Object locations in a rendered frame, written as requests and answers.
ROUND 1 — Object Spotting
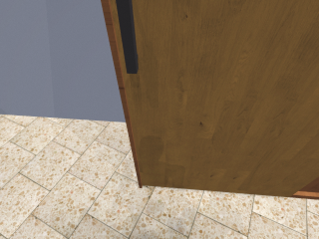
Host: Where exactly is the wardrobe door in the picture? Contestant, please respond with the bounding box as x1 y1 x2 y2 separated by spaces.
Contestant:
110 0 319 197
299 177 319 193

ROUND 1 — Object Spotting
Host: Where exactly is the handle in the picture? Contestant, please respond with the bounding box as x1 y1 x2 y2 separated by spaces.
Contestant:
116 0 139 74

